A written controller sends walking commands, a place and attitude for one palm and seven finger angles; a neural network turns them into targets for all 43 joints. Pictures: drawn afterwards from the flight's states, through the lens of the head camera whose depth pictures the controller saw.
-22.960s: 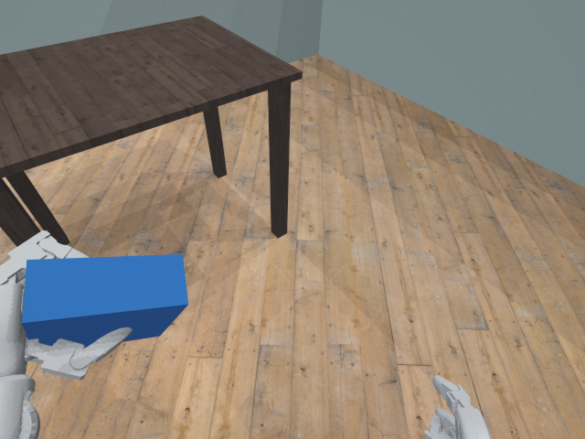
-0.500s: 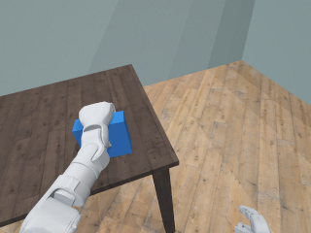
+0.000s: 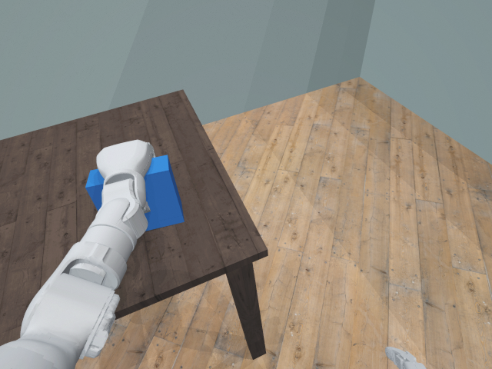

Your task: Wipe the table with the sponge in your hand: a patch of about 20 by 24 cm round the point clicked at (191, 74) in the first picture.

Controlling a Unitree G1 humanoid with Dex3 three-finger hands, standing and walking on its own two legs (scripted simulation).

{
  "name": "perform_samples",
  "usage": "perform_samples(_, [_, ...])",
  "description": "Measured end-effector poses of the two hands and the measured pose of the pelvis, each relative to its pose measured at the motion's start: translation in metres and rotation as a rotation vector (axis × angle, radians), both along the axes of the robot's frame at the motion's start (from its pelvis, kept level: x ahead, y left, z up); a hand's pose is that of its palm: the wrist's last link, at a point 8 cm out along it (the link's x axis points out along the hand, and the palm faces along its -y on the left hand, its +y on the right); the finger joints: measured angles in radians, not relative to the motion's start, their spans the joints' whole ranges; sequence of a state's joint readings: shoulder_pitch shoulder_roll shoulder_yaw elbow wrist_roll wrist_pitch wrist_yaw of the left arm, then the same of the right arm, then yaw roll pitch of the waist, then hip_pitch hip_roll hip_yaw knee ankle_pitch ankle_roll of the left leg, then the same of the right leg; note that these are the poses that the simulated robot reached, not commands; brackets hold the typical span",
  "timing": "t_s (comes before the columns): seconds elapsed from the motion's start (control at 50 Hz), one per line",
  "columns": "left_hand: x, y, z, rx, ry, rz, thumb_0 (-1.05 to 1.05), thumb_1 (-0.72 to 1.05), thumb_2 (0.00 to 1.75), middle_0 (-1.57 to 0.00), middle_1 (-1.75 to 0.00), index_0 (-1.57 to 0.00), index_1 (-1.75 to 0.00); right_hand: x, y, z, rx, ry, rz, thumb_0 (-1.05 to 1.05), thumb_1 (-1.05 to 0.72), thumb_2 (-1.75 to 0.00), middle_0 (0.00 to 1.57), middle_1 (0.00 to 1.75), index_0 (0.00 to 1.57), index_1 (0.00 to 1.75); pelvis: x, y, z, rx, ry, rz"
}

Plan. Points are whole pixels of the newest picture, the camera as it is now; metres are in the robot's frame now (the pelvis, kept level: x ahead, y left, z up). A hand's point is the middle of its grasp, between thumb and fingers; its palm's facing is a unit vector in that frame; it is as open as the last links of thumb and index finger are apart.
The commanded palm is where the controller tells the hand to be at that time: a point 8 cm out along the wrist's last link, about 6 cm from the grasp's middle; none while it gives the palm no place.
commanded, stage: wipe forward along the third lane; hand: left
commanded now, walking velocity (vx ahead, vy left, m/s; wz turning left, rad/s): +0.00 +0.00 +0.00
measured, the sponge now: (143, 206) +0.41 +0.22 +0.04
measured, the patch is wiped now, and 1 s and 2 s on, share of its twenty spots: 0.85 0.95 0.95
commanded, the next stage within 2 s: wipe back along the third lane in 0.46 s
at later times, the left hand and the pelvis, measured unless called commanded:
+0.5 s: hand (132, 165) +0.47 +0.24 +0.09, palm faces -0.11 -0.01 -0.99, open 9.6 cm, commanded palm +0.47 +0.25 +0.13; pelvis +0.02 +0.02 +0.00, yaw +0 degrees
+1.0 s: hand (129, 167) +0.46 +0.24 +0.09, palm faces +0.02 +0.00 -1.00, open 9.6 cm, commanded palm +0.42 +0.23 +0.12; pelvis +0.04 +0.05 +0.00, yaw +0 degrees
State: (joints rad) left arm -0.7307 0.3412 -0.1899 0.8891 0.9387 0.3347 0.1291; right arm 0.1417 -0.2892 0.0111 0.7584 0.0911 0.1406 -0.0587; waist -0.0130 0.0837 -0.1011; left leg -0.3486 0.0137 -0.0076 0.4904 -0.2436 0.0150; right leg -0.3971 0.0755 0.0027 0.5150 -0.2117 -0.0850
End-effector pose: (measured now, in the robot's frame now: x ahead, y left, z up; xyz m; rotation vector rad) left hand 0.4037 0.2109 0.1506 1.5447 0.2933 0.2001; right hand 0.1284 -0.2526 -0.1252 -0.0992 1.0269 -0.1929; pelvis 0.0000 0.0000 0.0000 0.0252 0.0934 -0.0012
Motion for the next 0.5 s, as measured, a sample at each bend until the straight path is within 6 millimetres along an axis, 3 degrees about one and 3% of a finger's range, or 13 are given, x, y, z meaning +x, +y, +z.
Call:
perform_samples(0.3, [0.038, 0.019, 0.0, 0.003, 0.034, 0.009, 0.02, -0.59, 1.17, -0.83, -1.38, -0.87, -1.33, -0.015, -0.003, -0.003, -0.03, 0.086, -0.024, 0.01, -0.91, -0.9, 0.2, 0.3, 0.2, 0.3, 0.013, 0.007, 0.0, -0.01, 0.051, 0.002])
perform_samples(0.5, [0.055, 0.026, -0.003, 0.007, 0.049, 0.0, 0.02, -0.59, 1.17, -0.83, -1.38, -0.87, -1.33, -0.023, 0.005, -0.004, -0.035, 0.133, -0.033, 0.01, -0.91, -0.9, 0.2, 0.3, 0.2, 0.3, 0.02, 0.017, 0.001, -0.017, 0.076, 0.005])
